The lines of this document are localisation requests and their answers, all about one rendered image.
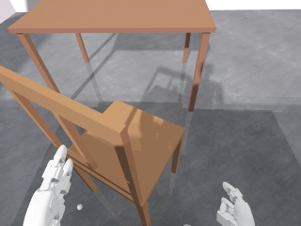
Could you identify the chair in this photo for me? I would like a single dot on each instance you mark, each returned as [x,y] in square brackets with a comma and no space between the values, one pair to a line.
[125,148]

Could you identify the robot left hand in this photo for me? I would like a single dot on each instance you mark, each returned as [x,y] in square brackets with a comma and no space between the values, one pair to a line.
[47,200]

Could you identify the robot right hand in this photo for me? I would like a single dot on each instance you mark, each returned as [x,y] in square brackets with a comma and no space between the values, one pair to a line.
[238,214]

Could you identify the table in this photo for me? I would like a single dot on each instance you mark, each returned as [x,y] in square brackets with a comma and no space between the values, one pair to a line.
[117,16]

